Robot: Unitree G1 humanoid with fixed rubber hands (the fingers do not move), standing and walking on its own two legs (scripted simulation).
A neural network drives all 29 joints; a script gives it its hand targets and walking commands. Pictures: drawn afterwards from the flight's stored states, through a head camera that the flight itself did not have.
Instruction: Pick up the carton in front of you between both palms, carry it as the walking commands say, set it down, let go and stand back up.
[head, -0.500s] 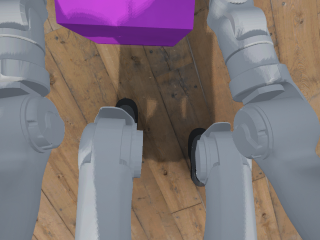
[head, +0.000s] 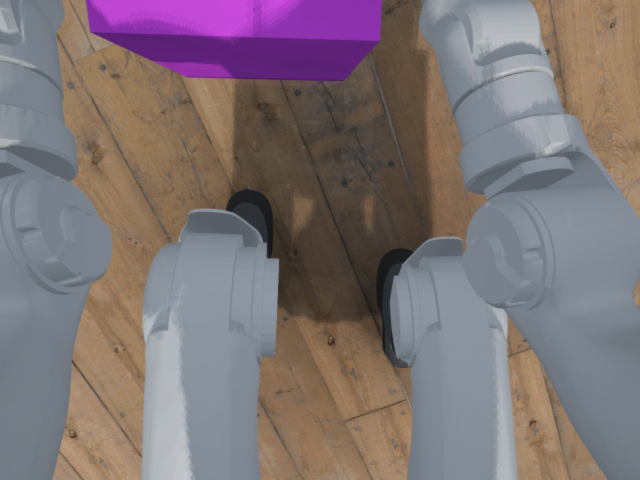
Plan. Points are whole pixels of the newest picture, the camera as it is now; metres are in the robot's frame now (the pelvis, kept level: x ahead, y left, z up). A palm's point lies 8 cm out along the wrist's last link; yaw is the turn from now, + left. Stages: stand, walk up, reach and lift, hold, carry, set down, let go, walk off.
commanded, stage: set down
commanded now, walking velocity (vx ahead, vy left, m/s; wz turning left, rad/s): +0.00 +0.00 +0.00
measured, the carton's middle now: out of the picture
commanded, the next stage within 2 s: let go in 1.40 s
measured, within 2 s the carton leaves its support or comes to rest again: neither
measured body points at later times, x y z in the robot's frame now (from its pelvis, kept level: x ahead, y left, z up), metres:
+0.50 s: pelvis +0.01 +0.01 +0.00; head +0.39 +0.08 +0.22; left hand +0.54 +0.37 -0.17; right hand +0.60 -0.01 -0.17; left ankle +0.15 +0.15 -0.35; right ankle +0.10 -0.12 -0.35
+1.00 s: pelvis +0.02 +0.02 +0.12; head +0.36 +0.11 +0.39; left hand +0.54 +0.38 +0.00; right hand +0.61 +0.00 +0.00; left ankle +0.15 +0.15 -0.35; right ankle +0.10 -0.12 -0.35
